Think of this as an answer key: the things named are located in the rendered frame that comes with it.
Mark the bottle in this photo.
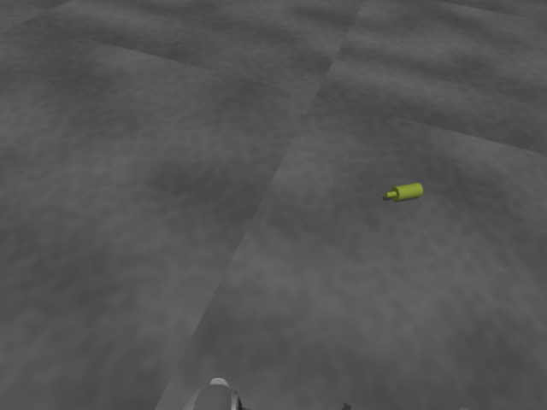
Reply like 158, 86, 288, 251
385, 183, 423, 201

